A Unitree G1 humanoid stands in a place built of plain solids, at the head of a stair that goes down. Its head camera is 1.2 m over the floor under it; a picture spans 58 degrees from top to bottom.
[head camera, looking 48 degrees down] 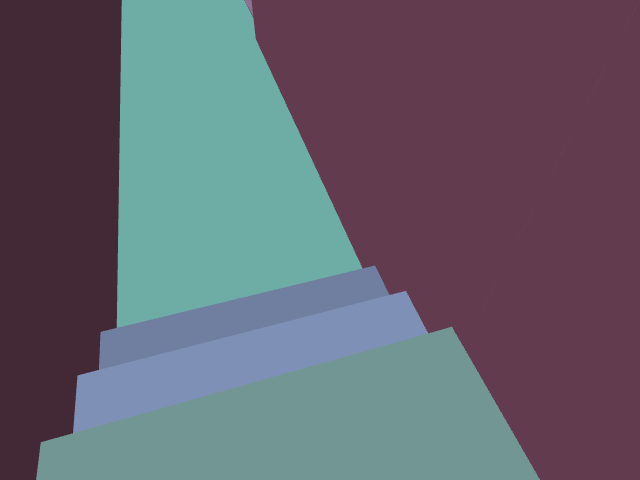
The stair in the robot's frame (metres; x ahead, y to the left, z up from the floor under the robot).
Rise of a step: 0.18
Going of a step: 0.28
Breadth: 1.20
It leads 17 degrees to the left of straight ahead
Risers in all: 3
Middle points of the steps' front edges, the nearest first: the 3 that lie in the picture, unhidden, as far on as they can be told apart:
0.54 0.16 0.00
0.81 0.24 -0.18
1.08 0.32 -0.36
